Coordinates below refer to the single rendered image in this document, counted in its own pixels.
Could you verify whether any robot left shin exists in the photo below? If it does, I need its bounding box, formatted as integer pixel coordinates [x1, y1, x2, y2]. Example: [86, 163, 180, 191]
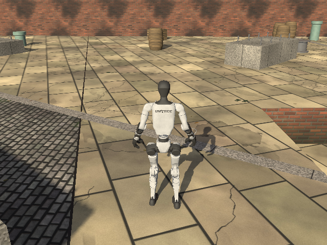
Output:
[149, 167, 158, 199]

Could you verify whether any robot left forearm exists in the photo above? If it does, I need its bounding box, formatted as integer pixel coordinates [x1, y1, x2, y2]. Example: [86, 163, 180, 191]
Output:
[134, 122, 143, 140]

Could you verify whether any robot right forearm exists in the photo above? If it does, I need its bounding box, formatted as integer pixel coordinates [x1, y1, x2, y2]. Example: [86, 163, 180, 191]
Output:
[185, 123, 195, 139]

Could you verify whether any robot left hand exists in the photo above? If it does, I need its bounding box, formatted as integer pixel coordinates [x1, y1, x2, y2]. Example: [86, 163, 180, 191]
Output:
[132, 138, 144, 149]

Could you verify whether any right robot upper arm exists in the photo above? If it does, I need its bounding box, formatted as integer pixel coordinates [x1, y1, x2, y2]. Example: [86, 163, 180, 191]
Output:
[174, 103, 189, 131]

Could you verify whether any robot right hand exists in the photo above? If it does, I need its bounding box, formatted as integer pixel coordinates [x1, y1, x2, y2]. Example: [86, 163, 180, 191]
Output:
[185, 137, 196, 147]

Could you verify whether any right robot thigh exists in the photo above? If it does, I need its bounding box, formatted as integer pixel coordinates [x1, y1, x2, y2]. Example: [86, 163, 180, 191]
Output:
[171, 142, 181, 177]

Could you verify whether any left robot upper arm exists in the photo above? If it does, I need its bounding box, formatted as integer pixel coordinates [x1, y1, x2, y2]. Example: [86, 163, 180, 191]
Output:
[139, 103, 153, 130]

